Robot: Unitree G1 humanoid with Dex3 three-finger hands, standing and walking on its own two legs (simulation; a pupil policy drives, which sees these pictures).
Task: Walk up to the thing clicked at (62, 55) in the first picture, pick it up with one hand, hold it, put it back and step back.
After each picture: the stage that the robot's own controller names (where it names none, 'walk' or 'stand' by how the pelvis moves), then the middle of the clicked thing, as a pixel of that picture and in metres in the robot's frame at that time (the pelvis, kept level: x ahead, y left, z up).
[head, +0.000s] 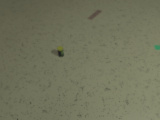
stand; (60, 51) +1.27 +0.27 -0.72
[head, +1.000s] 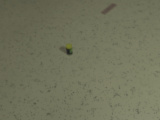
walk; (69, 49) +1.16 +0.24 -0.71
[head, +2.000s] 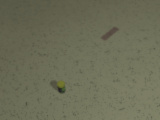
walk; (61, 87) +0.74 +0.22 -0.70
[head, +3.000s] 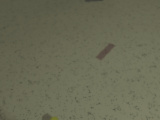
walk; out of the picture +0.48 +0.23 -0.70
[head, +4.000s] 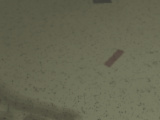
stand; out of the picture +0.37 +0.19 -0.72
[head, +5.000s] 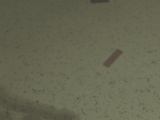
stand; out of the picture +0.35 +0.19 -0.72
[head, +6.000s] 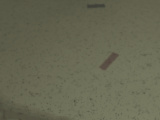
stand; out of the picture +0.37 +0.21 -0.73
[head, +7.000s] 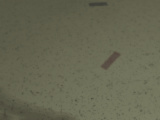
stand; out of the picture +0.36 +0.20 -0.73
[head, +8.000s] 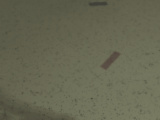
stand; out of the picture +0.36 +0.21 -0.73
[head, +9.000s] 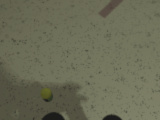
go down; (47, 95) +0.41 +0.20 -0.54
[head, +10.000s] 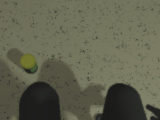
go down; (29, 64) +0.44 +0.25 -0.31
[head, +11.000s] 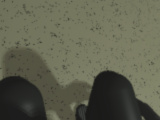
close in; out of the picture +0.41 +0.29 -0.24
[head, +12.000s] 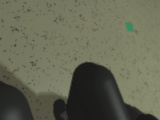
close; out of the picture +0.40 +0.30 -0.22
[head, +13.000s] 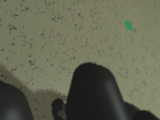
lift; out of the picture +0.39 +0.30 -0.22
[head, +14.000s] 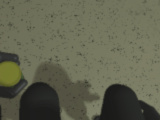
lift; (11, 77) +0.32 +0.26 -0.06
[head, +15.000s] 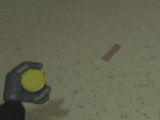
hold; (36, 88) +0.33 +0.17 +0.05
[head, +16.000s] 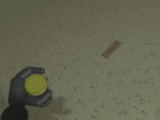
hold; (39, 91) +0.33 +0.17 +0.01
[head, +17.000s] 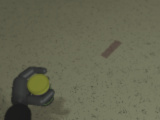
hold; (42, 91) +0.33 +0.16 +0.01
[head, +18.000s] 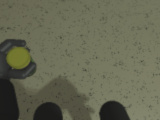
crouch; (23, 63) +0.41 +0.21 -0.06
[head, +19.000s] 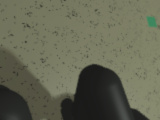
lower; out of the picture +0.41 +0.31 -0.21
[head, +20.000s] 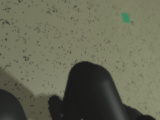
lower; out of the picture +0.42 +0.33 -0.23
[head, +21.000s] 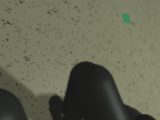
lower; out of the picture +0.42 +0.33 -0.22
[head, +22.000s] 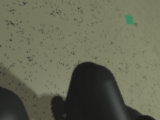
lower; out of the picture +0.42 +0.32 -0.22
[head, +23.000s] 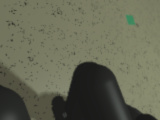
loosen; out of the picture +0.41 +0.30 -0.22
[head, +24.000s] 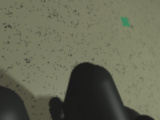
withdraw; out of the picture +0.41 +0.29 -0.23
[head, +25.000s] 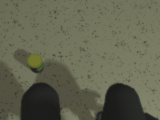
walk; (36, 64) +0.45 +0.23 -0.33
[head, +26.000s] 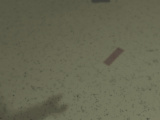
stand; out of the picture +0.38 +0.16 -0.66
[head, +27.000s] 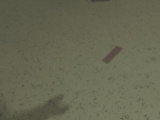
stand; out of the picture +0.40 +0.17 -0.67
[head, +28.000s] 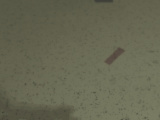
stand; out of the picture +0.40 +0.17 -0.69
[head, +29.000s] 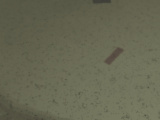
walk; out of the picture +0.42 +0.17 -0.72
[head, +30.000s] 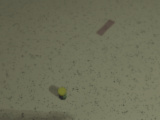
walk; (62, 93) +0.58 +0.15 -0.70
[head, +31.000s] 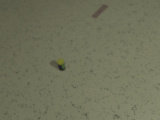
walk; (61, 64) +0.89 +0.26 -0.69
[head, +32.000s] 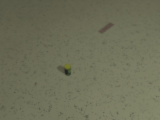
stand; (67, 69) +1.02 +0.17 -0.71
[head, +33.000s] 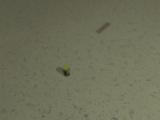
stand; (66, 70) +1.04 +0.20 -0.73
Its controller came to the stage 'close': yes
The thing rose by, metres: 0.72
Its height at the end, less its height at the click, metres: +0.00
